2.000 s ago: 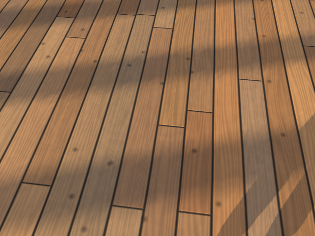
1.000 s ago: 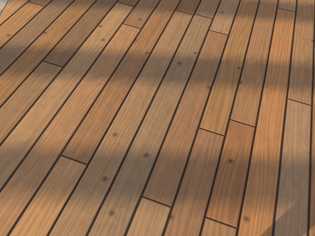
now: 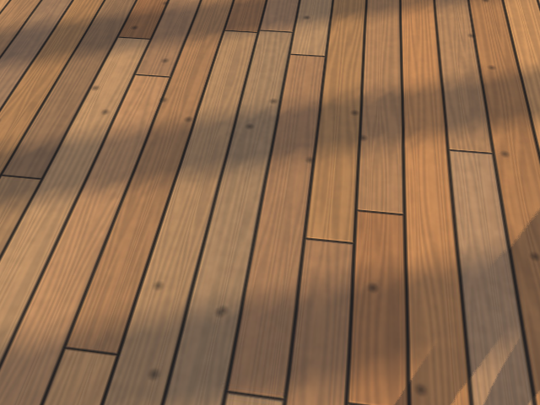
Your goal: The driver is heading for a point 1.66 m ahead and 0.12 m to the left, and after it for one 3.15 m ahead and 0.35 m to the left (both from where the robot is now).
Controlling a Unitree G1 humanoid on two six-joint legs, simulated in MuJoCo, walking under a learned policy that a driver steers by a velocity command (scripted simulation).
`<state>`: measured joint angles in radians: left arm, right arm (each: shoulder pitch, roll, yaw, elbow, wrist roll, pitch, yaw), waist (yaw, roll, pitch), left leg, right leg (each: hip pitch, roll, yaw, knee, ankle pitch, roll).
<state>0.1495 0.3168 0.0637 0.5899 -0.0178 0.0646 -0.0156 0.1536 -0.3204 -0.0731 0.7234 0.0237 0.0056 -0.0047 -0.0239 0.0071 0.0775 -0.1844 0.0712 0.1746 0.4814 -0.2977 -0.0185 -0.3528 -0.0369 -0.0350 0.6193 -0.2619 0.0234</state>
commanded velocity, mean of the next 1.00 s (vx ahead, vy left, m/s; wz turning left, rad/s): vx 0.13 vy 0.00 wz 0.00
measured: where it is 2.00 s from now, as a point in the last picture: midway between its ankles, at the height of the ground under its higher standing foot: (210, 276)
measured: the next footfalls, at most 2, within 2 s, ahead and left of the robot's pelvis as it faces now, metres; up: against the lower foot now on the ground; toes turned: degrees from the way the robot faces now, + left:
right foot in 0.02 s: +0.07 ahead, -0.11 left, +0.00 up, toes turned -3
left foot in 0.44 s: +0.10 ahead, +0.12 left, +0.00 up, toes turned -12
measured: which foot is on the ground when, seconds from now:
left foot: down 0.00-0.02, up 0.04-0.42, down 0.44-0.72, up 0.74-1.00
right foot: up 0.00-0.00, down 0.02-1.00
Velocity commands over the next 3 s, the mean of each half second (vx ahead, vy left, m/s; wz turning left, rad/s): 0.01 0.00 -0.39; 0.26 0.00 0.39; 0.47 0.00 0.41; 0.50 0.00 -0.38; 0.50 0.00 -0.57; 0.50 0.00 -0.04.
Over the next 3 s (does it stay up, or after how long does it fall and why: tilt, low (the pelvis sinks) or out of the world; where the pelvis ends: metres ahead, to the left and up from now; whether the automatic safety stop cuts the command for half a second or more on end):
stays up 1.24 0.06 0.01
